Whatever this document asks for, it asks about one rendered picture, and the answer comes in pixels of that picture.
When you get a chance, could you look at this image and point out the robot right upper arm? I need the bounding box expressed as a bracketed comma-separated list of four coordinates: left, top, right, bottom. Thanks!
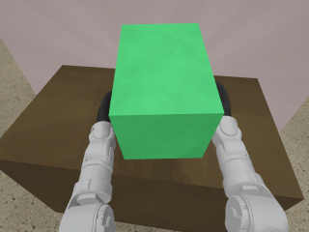
[225, 193, 288, 232]

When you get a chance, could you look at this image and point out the left robot forearm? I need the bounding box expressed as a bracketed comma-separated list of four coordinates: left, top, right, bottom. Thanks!
[58, 121, 116, 232]

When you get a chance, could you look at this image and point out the robot left upper arm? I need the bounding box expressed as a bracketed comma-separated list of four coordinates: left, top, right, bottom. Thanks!
[59, 202, 116, 232]

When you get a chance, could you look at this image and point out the left robot hand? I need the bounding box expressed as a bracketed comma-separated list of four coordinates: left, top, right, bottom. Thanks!
[96, 91, 112, 123]

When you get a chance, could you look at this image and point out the pedestal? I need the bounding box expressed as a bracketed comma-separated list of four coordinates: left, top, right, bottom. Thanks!
[0, 65, 304, 232]

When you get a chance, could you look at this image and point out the right robot hand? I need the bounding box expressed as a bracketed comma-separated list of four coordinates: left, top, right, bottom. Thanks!
[215, 80, 232, 117]

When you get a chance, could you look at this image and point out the right robot forearm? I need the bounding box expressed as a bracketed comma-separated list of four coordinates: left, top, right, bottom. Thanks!
[211, 116, 289, 232]

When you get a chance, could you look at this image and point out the carton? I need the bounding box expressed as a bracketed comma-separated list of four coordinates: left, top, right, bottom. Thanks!
[108, 23, 224, 160]

